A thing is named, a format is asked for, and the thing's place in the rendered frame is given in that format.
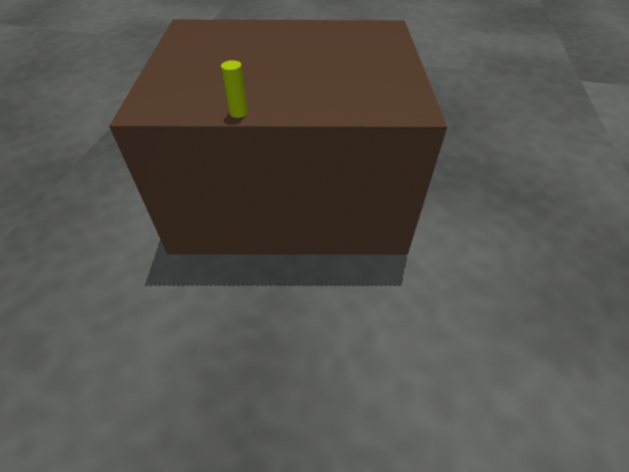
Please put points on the can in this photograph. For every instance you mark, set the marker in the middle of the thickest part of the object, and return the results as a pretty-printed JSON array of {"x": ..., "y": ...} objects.
[{"x": 235, "y": 89}]

